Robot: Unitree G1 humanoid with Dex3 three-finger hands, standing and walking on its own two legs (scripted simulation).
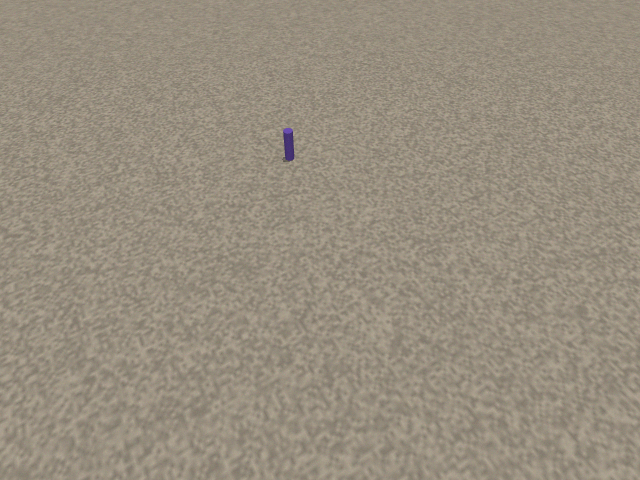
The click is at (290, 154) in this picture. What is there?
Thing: slim round
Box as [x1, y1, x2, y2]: [283, 128, 293, 160]
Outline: 285,128 283,130 285,158 287,160 293,159 292,130 290,128
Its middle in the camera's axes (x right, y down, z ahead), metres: -0.13 -0.47 +1.91
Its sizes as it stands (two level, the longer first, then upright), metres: 0.046 0.046 0.161
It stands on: the floor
